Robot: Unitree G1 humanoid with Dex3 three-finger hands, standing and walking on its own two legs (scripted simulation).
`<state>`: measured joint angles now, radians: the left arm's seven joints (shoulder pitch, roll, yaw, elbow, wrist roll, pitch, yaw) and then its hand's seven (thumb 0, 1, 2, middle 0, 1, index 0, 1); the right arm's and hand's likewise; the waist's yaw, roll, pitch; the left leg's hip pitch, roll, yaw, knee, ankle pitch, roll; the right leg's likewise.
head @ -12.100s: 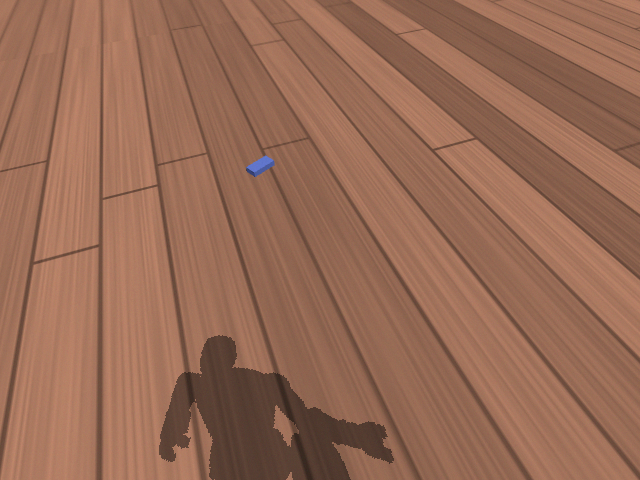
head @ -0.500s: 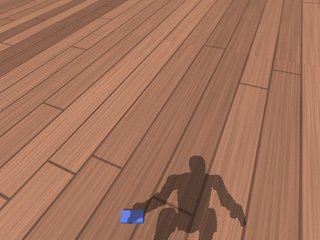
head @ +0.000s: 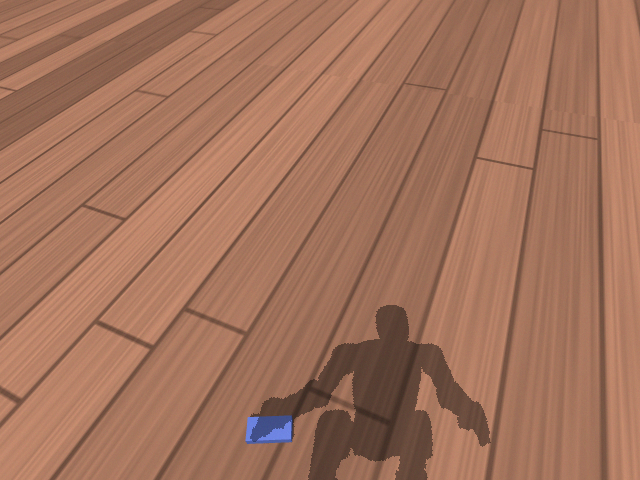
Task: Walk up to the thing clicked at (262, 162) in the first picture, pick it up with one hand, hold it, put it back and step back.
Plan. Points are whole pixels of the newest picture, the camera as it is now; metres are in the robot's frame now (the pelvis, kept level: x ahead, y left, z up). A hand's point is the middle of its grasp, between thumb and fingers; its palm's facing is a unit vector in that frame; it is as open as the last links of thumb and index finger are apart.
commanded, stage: walk up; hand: left
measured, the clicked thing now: (269, 429) +0.43 +0.23 -0.76
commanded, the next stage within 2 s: stand in 0.68 s
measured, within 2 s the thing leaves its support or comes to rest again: neither
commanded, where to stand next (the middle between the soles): +0.05 +0.03 m, yaw +0 degrees
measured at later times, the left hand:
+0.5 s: hand out of the picture +0.08 +0.26 -0.15, palm faces -0.04 -0.92 -0.39, open 7.4 cm
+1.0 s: hand out of the picture +0.08 +0.24 -0.15, palm faces -0.06 -0.94 -0.34, open 7.4 cm
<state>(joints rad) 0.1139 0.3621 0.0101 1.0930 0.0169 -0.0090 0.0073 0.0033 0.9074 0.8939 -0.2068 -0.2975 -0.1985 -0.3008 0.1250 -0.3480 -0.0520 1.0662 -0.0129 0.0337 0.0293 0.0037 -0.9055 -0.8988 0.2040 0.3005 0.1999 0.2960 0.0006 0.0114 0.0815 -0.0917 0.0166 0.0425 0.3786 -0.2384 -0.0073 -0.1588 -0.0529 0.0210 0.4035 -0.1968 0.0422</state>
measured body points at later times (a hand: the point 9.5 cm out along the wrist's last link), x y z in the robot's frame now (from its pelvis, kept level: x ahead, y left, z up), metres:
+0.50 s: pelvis +0.00 +0.00 +0.00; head +0.02 -0.01 +0.45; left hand +0.09 +0.31 -0.12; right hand +0.08 -0.31 -0.13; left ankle -0.02 +0.12 -0.74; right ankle +0.02 -0.15 -0.74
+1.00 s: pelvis +0.00 -0.01 +0.00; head +0.01 -0.01 +0.45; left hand +0.09 +0.29 -0.13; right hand +0.07 -0.31 -0.13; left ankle -0.02 +0.12 -0.74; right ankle +0.02 -0.15 -0.74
